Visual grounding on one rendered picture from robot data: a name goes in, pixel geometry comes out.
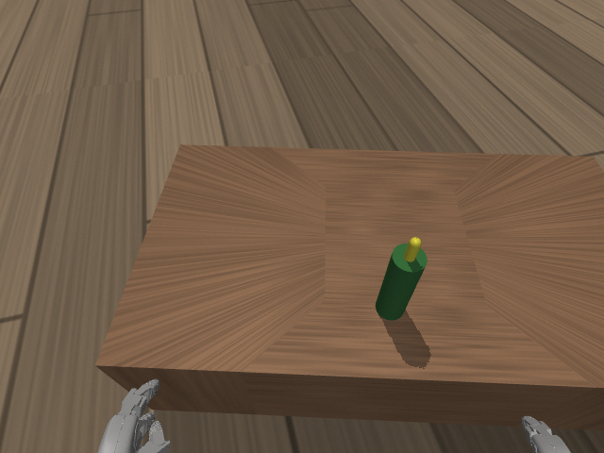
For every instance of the right robot hand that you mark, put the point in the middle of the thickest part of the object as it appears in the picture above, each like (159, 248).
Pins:
(540, 437)

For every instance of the left robot hand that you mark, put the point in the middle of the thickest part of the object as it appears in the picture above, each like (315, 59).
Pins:
(125, 431)

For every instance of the bottle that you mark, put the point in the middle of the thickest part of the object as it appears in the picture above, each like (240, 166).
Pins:
(406, 265)

